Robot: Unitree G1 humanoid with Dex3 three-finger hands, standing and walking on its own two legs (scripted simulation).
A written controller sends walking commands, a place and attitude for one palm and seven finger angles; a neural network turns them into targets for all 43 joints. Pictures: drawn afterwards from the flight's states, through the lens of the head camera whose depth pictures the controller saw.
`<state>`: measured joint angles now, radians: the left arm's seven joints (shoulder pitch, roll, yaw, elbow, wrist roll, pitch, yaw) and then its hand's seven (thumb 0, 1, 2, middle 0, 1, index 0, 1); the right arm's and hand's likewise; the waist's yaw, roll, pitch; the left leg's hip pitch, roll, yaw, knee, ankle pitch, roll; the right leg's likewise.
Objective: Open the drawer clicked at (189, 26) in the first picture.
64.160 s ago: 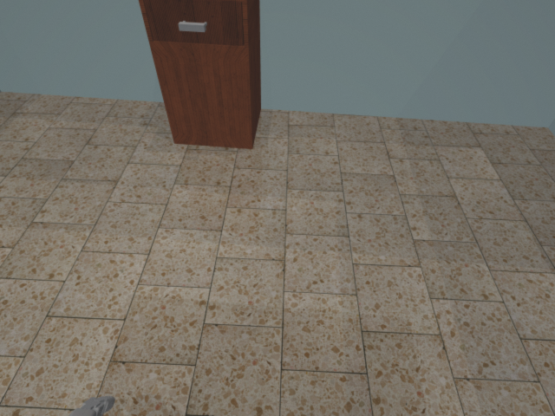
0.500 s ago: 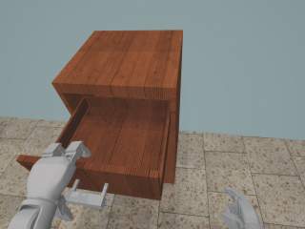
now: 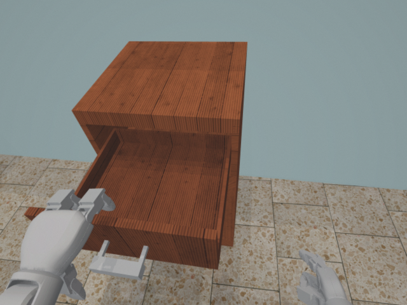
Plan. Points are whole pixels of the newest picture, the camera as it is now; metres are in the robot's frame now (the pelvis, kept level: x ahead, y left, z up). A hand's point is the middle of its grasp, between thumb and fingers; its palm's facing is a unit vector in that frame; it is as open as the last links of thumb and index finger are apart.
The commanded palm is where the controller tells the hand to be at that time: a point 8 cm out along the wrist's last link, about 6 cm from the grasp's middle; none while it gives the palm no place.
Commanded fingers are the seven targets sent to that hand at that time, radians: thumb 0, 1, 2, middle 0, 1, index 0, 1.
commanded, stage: draw the hand back to the body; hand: left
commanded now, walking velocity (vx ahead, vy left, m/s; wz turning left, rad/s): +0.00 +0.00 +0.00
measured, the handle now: (121, 257) +0.22 +0.23 -0.08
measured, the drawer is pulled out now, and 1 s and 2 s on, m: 0.29 0.29 0.29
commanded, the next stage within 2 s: step back with the hand held close in 1.18 s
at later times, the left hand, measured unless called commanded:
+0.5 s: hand (75, 223) +0.19 +0.22 +0.16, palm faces +0.39 -0.83 -0.39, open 12.7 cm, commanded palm +0.13 +0.26 +0.17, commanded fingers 0.00 0.09 0.56 -0.26 -0.82 -0.26 -0.82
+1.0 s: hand (60, 231) +0.17 +0.22 +0.17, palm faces +0.44 -0.80 -0.41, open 8.4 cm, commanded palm +0.11 +0.26 +0.19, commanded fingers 0.00 0.90 0.90 -0.20 -0.30 -0.20 -0.30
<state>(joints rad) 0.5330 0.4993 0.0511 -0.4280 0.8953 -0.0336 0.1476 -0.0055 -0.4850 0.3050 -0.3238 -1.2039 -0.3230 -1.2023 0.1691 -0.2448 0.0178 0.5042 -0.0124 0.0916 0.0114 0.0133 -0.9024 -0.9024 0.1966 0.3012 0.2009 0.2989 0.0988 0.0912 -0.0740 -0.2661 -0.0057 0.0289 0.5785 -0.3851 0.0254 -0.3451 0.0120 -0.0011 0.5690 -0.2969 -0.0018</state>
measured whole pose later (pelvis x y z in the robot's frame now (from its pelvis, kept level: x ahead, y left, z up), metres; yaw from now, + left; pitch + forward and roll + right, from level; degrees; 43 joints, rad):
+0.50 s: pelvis +0.01 -0.01 +0.01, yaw +3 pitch -2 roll -1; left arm 0.52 0.32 0.21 -0.49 -0.01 -0.10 0.14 -0.01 -0.22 0.42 -0.30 -1.03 -0.30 -1.02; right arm 0.24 -0.19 0.05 0.59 0.00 -0.17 -0.09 0.01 -0.90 -0.90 0.20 0.30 0.20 0.30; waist 0.05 0.05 -0.01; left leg -0.09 0.00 -0.02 0.47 -0.35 0.00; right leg -0.15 0.02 -0.05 0.47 -0.28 -0.02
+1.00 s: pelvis +0.00 -0.03 +0.01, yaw +3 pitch -2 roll +0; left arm 0.54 0.32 0.29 -0.48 -0.05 -0.12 0.12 0.00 0.63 0.79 -0.23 -0.47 -0.23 -0.47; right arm 0.18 -0.21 0.01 0.63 0.01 -0.16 -0.08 0.01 -0.90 -0.90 0.20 0.30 0.20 0.30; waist 0.06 0.08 0.00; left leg -0.08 0.01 -0.02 0.43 -0.31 -0.01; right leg -0.15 0.03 -0.05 0.43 -0.25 -0.03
